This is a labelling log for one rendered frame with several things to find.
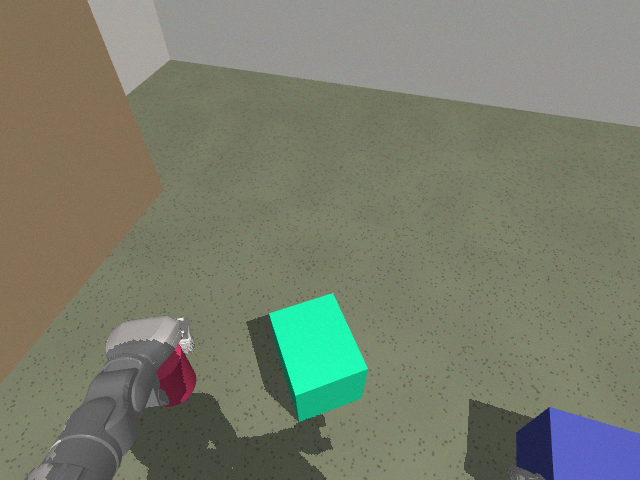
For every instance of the left robot arm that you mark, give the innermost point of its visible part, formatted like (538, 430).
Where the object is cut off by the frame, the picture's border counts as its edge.
(100, 431)

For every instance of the left robot hand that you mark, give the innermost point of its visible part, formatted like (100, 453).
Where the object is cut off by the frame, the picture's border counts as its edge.
(154, 338)

